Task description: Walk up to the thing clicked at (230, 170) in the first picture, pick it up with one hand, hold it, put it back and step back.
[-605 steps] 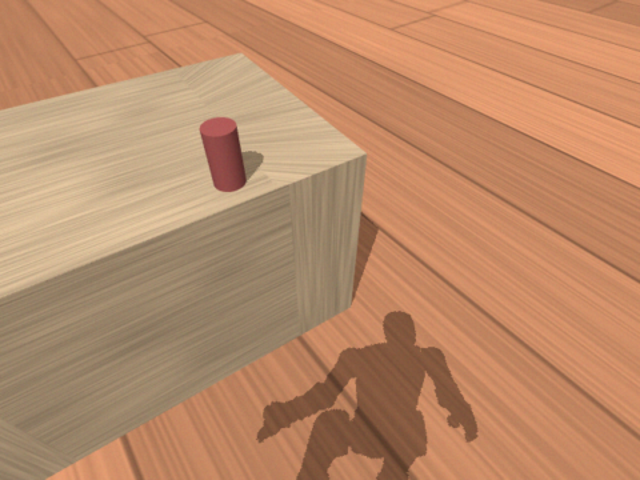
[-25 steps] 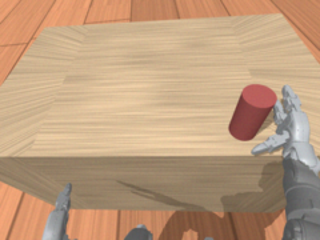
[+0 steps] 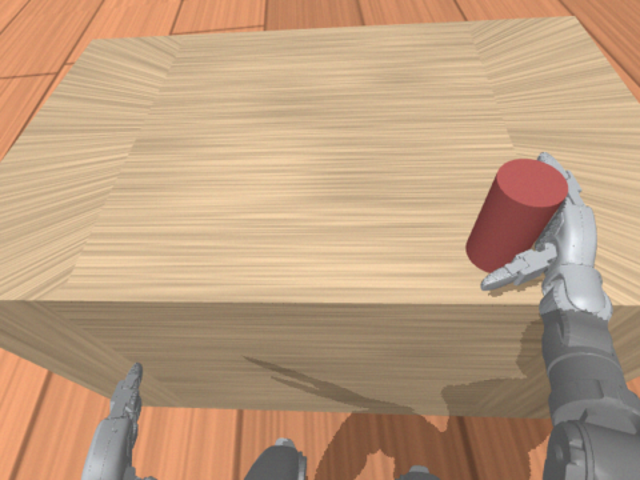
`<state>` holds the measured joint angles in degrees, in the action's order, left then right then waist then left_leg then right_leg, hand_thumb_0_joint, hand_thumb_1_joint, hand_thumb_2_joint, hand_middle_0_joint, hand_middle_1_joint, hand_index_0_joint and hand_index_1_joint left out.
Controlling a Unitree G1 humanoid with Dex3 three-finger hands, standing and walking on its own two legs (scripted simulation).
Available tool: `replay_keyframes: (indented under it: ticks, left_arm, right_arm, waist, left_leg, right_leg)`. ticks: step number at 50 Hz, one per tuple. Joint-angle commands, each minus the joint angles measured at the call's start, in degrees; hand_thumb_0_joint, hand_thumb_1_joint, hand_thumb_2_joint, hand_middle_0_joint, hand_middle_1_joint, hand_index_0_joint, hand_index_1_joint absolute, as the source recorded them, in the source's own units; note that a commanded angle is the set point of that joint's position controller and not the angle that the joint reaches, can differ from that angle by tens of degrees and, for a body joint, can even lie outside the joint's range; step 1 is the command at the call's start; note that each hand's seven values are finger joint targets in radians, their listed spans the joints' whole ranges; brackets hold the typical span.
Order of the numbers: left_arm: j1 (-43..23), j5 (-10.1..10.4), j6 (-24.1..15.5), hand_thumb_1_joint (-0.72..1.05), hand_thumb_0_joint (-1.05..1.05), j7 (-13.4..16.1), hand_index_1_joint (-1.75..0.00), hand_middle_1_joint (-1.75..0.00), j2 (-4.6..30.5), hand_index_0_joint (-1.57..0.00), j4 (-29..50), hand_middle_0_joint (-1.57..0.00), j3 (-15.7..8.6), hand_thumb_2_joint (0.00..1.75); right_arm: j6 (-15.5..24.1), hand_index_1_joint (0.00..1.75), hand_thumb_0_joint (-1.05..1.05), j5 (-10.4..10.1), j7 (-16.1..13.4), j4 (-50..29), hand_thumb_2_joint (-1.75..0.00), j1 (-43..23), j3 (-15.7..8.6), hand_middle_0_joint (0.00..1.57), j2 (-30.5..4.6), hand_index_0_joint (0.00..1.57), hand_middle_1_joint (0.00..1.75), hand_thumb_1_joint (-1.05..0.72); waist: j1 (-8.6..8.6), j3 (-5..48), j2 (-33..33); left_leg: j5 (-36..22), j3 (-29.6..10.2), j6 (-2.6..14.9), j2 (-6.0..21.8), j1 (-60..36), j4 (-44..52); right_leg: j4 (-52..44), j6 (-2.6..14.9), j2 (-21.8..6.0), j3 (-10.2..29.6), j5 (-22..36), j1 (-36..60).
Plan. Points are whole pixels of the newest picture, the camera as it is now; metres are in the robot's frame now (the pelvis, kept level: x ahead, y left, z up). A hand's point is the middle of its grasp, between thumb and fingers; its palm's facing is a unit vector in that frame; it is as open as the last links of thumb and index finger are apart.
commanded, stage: close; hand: right
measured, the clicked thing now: (510, 220) +0.45 -0.19 +0.07
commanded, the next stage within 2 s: settle in 0.56 s
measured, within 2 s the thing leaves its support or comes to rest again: leaves its support in 0.92 s
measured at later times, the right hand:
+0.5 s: hand (514, 227) +0.44 -0.19 +0.06, palm faces +0.12 +0.99 +0.03, open 10.8 cm
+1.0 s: hand (524, 218) +0.44 -0.20 +0.08, palm faces +0.12 +0.99 +0.00, open 10.3 cm
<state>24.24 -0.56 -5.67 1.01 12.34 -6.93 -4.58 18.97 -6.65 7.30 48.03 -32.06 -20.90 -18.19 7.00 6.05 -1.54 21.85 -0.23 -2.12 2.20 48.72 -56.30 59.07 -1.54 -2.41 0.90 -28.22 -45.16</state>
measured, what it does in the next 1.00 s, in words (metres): stands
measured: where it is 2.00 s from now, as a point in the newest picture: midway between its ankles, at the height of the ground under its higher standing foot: outside the picture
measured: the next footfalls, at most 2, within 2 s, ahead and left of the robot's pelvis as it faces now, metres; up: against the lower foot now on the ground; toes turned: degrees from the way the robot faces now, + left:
none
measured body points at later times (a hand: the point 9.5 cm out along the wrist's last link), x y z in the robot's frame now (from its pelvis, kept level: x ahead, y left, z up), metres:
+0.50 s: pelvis +0.00 +0.00 +0.00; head +0.08 -0.02 +0.45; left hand +0.15 +0.27 -0.01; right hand +0.43 -0.24 +0.06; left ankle +0.05 +0.14 -0.67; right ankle +0.01 -0.13 -0.67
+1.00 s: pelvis +0.00 +0.00 +0.01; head +0.07 -0.02 +0.45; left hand +0.15 +0.26 -0.02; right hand +0.43 -0.25 +0.08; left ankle +0.05 +0.14 -0.67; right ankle +0.01 -0.13 -0.67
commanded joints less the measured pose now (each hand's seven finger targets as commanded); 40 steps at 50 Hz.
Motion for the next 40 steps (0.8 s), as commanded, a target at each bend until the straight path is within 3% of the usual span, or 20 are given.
replay_keyframes:
  ticks: [1, 2, 4, 7, 9, 14, 16, 18, 19, 21, 24, 26, 27, 29, 31, 33, 35, 36, 38, 40]
  left_arm:
    - [-0.5, 0.0, -3.4, -0.57, 0.00, 0.8, -0.05, -0.05, 8.5, -0.04, 11.4, -0.04, -4.1, 0.06]
    - [-0.5, 0.0, -3.4, -0.57, 0.00, 1.0, -0.05, -0.05, 9.8, -0.04, 11.9, -0.04, -5.5, 0.06]
    - [1.5, -0.3, -3.3, -0.56, 0.00, 0.7, -0.05, -0.05, 8.1, -0.04, 10.6, -0.04, -3.7, 0.06]
    - [2.9, -0.1, -3.0, -0.57, 0.00, 0.7, -0.05, -0.05, 9.4, -0.04, 8.9, -0.04, -5.0, 0.07]
    - [-0.9, 0.0, -2.9, -0.56, 0.00, 0.5, -0.05, -0.04, 8.9, -0.04, 12.4, -0.04, -4.0, 0.06]
    - [-0.9, 0.3, -2.8, -0.56, 0.00, 0.9, -0.05, -0.05, 10.8, -0.04, 10.1, -0.04, -6.6, 0.06]
    - [0.4, -0.1, -2.8, -0.56, 0.00, 0.8, -0.05, -0.04, 8.9, -0.04, 9.3, -0.04, -4.8, 0.06]
    - [1.5, 0.0, -2.7, -0.55, 0.00, 0.5, -0.04, -0.04, 7.6, -0.04, 8.6, -0.04, -3.4, 0.06]
    - [0.4, 0.2, -2.7, -0.55, 0.00, 0.6, -0.04, -0.04, 8.2, -0.04, 10.6, -0.04, -4.0, 0.05]
    - [1.3, 0.1, -2.4, -0.54, 0.00, 0.8, -0.04, -0.05, 10.6, -0.04, 11.5, -0.04, -6.1, 0.05]
    - [1.6, 0.1, -2.4, -0.55, 0.00, 0.4, -0.05, -0.05, 6.9, -0.05, 8.0, -0.04, -3.2, 0.05]
    - [-1.1, 0.0, -2.8, -0.54, 0.00, 0.8, -0.04, -0.05, 8.6, -0.05, 10.6, -0.04, -4.6, 0.04]
    - [-0.4, -0.1, -2.9, -0.53, 0.00, 1.2, -0.04, -0.05, 11.3, -0.05, 10.9, -0.04, -7.0, 0.04]
    - [3.0, -0.2, -2.7, -0.53, 0.00, 1.0, -0.04, -0.05, 11.3, -0.05, 7.8, -0.04, -7.6, 0.04]
    - [-0.8, 0.3, -2.9, -0.53, 0.00, 0.9, -0.04, -0.04, 10.7, -0.05, 13.0, -0.04, -6.3, 0.04]
    - [1.4, 0.2, -2.3, -0.52, 0.00, 0.9, -0.04, -0.04, 9.8, -0.05, 8.9, -0.04, -5.6, 0.03]
    - [1.2, 0.0, -2.2, -0.55, 0.00, 0.4, -0.05, -0.05, 6.3, -0.05, 6.7, -0.06, -2.5, 0.05]
    - [-1.7, 0.2, -2.7, -0.56, 0.00, 0.6, -0.05, -0.05, 6.4, -0.06, 10.5, -0.06, -2.0, 0.05]
    - [-2.1, 0.2, -2.6, -0.55, 0.00, 1.3, -0.05, -0.05, 9.5, -0.06, 9.8, -0.06, -4.7, 0.05]
    - [-0.7, 0.3, -2.7, -0.54, 0.00, 1.2, -0.05, -0.06, 8.1, -0.06, 9.9, -0.06, -2.9, 0.04]
  right_arm:
    - [4.2, 0.21, 0.00, 0.1, -0.1, -12.0, -0.03, -24.8, -1.5, 0.41, -12.2, 0.41, 0.21, 0.61]
    - [4.6, 0.24, 0.00, 0.3, -0.3, -12.9, -0.05, -27.8, -2.6, 0.45, -14.6, 0.46, 0.24, 0.61]
    - [4.1, 0.29, 0.00, 0.3, -0.1, -10.6, -0.09, -26.0, -0.7, 0.49, -11.0, 0.50, 0.28, 0.59]
    - [3.2, 0.35, 0.00, 0.3, 0.0, -6.8, -0.14, -20.7, -1.4, 0.58, -11.2, 0.58, 0.35, 0.53]
    - [3.5, 0.43, 0.00, 0.0, 0.0, -13.4, -0.18, -23.7, -1.3, 0.67, -12.0, 0.68, 0.42, 0.51]
    - [3.0, 0.57, 0.00, -0.4, -0.1, -11.7, -0.30, -22.4, -0.9, 0.84, -10.4, 0.84, 0.57, 0.42]
    - [3.3, 0.62, 0.00, -0.4, -0.1, -8.3, -0.36, -20.0, 0.2, 0.87, -7.8, 0.88, 0.62, 0.36]
    - [4.4, 0.69, 0.00, -0.3, -0.1, -12.5, -0.44, -22.3, -1.3, 0.90, -11.0, 0.91, 0.69, 0.30]
    - [4.6, 0.73, 0.00, 0.1, -0.1, -13.1, -0.49, -22.0, -2.4, 0.94, -13.5, 0.95, 0.73, 0.25]
    - [4.5, 0.82, 0.00, -0.1, 0.2, -14.6, -0.59, -22.3, -2.5, 1.00, -13.5, 1.01, 0.82, 0.16]
    - [4.0, 0.91, 0.00, -0.5, 1.0, -8.7, -0.69, -20.4, 0.0, 1.08, -7.9, 1.08, 0.91, 0.03]
    - [4.8, 1.03, 0.00, 0.4, 0.7, -13.2, -0.81, -26.6, -1.3, 1.15, -13.2, 1.16, 1.03, -0.06]
    - [4.4, 1.07, 0.00, 0.0, 0.6, -11.3, -0.86, -25.5, -2.5, 1.17, -13.5, 1.18, 1.07, -0.09]
    - [3.8, 1.14, 0.00, -0.1, 0.5, -10.5, -0.96, -24.0, -2.3, 1.20, -12.9, 1.22, 1.14, -0.13]
    - [3.8, 1.21, 0.00, -0.1, 0.4, -11.9, -1.02, -23.6, -3.2, 1.24, -14.4, 1.26, 1.20, -0.15]
    - [3.8, 1.25, 0.00, -0.1, 0.2, -10.1, -1.06, -23.2, -5.0, 1.27, -16.7, 1.29, 1.25, -0.18]
    - [4.2, 1.27, 0.00, -0.5, 0.8, -8.8, -1.15, -24.4, -3.0, 1.17, -13.0, 1.20, 1.26, -0.16]
    - [5.0, 1.28, 0.00, -0.7, 0.8, -15.2, -1.18, -27.7, -3.5, 1.17, -14.9, 1.21, 1.28, -0.18]
    - [4.6, 1.30, 0.00, -0.6, 0.5, -14.5, -1.19, -27.7, -4.9, 1.19, -17.7, 1.22, 1.30, -0.20]
    - [4.1, 1.32, 0.00, -1.1, 0.6, -16.5, -1.22, -28.6, -2.7, 1.19, -15.2, 1.23, 1.32, -0.18]
  waist:
    - [-0.29, 23.2, 3.4]
    - [0.23, 24.4, 4.4]
    - [0.05, 23.5, 5.6]
    - [-0.68, 22.1, 5.0]
    - [-1.64, 25.7, 5.1]
    - [-0.02, 22.0, 2.9]
    - [0.32, 19.6, 1.8]
    - [-0.82, 21.4, 4.0]
    - [-1.07, 23.1, 4.7]
    - [-0.10, 25.4, 4.7]
    - [0.64, 17.8, 3.7]
    - [0.51, 23.1, 6.5]
    - [1.49, 23.1, 4.4]
    - [0.83, 22.1, 5.1]
    - [-0.15, 25.1, 2.7]
    - [-1.05, 21.7, 2.8]
    - [-0.88, 19.0, 5.2]
    - [-1.25, 23.4, 6.7]
    - [-1.44, 24.4, 5.9]
    - [-1.34, 24.7, 7.9]
  left_leg:
    - [-12.0, 0.7, 2.06, -1.9, -14.6, 6.2]
    - [-12.3, 0.6, 2.06, -1.9, -14.8, 6.1]
    - [-12.5, 1.0, 2.26, -2.0, -13.9, 5.9]
    - [-13.0, 1.7, 2.37, -2.4, -13.9, 6.0]
    - [-15.0, 1.4, 2.28, -2.2, -16.7, 6.0]
    - [-13.8, 1.7, 2.16, -2.4, -14.6, 6.7]
    - [-13.5, 1.7, 2.17, -2.4, -13.6, 6.5]
    - [-13.5, 1.2, 2.33, -2.2, -14.0, 6.2]
    - [-14.0, 1.0, 2.23, -2.1, -15.7, 6.5]
    - [-16.0, 1.2, 2.21, -2.1, -16.8, 6.2]
    - [-12.0, 1.3, 2.21, -2.2, -12.3, 6.6]
    - [-12.2, 0.4, 2.19, -1.8, -14.0, 6.6]
    - [-11.9, 1.0, 2.11, -2.1, -13.5, 6.7]
    - [-13.4, 1.3, 2.18, -2.2, -13.4, 6.2]
    - [-14.3, 1.3, 1.91, -2.1, -16.9, 7.0]
    - [-13.2, 1.2, 1.95, -2.1, -16.8, 7.1]
    - [-10.9, 0.8, 2.20, -2.0, -14.3, 7.0]
    - [-11.3, 0.3, 2.23, -1.9, -15.9, 7.2]
    - [-10.9, 0.2, 2.19, -1.9, -17.4, 7.7]
    - [-12.0, 0.8, 2.47, -2.2, -17.0, 7.8]
  right_leg:
    - [-8.1, 2.11, 1.9, -0.7, 14.0, 7.4]
    - [-7.8, 2.04, 1.9, -0.8, 14.2, 8.0]
    - [-8.1, 1.77, 1.9, -0.8, 14.7, 8.4]
    - [-8.8, 1.39, 1.8, -0.7, 16.5, 8.9]
    - [-8.6, 1.48, 1.9, -0.8, 18.3, 9.4]
    - [-9.2, 1.76, 1.7, -0.6, 16.6, 9.5]
    - [-8.8, 1.81, 1.6, -0.8, 16.3, 8.1]
    - [-8.8, 1.68, 1.8, -0.9, 16.7, 8.4]
    - [-8.9, 1.71, 2.0, -1.2, 16.8, 9.4]
    - [-8.9, 1.66, 2.0, -1.0, 18.6, 11.0]
    - [-9.1, 1.89, 1.9, -0.9, 14.4, 6.9]
    - [-8.3, 1.92, 2.0, -1.3, 13.8, 9.3]
    - [-8.5, 2.04, 1.8, -0.8, 13.4, 9.5]
    - [-8.7, 1.72, 2.0, -0.8, 15.4, 9.4]
    - [-8.6, 2.00, 2.1, -0.7, 16.2, 9.8]
    - [-9.0, 2.07, 2.3, -1.0, 15.1, 7.4]
    - [-9.3, 1.99, 2.3, -1.1, 12.8, 6.1]
    - [-9.3, 1.98, 2.2, -1.1, 12.9, 8.1]
    - [-9.6, 2.01, 2.2, -1.3, 12.3, 8.9]
    - [-10.5, 1.53, 2.1, -1.1, 13.8, 11.7]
